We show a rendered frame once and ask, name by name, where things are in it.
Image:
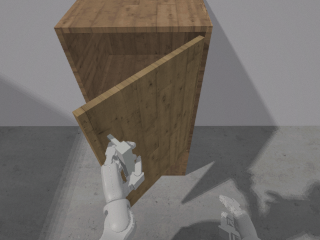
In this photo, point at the right robot hand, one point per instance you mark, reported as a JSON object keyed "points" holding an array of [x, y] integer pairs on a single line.
{"points": [[239, 225]]}

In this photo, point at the handle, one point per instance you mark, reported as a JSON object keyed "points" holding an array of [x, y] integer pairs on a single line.
{"points": [[125, 155]]}

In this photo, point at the left robot hand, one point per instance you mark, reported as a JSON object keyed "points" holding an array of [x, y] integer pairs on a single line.
{"points": [[112, 182]]}

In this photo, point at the cupboard door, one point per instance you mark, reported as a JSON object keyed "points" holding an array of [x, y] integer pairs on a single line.
{"points": [[153, 108]]}

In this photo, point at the left robot forearm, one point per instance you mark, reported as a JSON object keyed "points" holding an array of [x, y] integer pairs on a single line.
{"points": [[120, 222]]}

